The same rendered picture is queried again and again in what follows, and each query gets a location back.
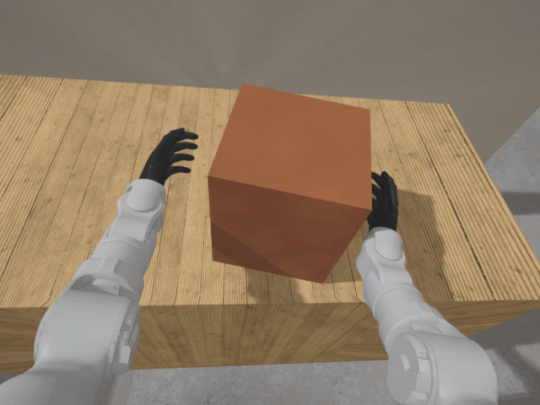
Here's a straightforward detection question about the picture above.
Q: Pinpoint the left robot hand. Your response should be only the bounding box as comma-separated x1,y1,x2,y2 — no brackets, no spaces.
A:
139,127,198,186

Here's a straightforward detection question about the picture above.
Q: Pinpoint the left robot upper arm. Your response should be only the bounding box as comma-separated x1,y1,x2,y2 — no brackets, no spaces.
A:
0,289,141,405

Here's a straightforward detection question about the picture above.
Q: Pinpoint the right robot hand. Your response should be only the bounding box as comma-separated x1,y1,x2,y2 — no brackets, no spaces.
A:
367,171,398,232

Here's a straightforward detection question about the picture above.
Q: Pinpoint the right robot upper arm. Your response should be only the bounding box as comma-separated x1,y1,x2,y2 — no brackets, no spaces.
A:
386,330,498,405

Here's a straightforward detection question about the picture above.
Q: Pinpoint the right robot forearm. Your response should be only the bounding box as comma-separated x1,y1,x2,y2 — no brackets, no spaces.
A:
356,227,499,395

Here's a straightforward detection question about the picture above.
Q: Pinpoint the left robot forearm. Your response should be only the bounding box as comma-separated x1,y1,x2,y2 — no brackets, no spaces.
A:
34,179,166,362

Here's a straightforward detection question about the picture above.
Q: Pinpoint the pedestal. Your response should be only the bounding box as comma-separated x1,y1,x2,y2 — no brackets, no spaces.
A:
0,74,540,375

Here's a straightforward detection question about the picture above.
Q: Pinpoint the carton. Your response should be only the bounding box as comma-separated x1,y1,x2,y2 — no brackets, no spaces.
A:
208,84,372,284

